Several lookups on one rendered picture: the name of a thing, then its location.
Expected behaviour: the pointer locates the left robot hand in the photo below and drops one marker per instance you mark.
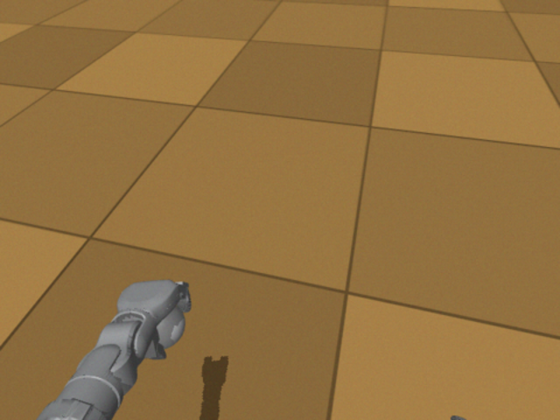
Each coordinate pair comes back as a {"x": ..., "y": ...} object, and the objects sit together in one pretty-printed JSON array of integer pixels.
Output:
[{"x": 158, "y": 298}]

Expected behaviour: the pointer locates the ball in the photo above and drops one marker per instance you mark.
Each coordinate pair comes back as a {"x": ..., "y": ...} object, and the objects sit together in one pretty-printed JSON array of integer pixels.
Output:
[{"x": 171, "y": 328}]

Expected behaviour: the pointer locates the left robot arm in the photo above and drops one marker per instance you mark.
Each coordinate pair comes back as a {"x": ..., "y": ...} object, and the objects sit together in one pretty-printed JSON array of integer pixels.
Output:
[{"x": 108, "y": 372}]

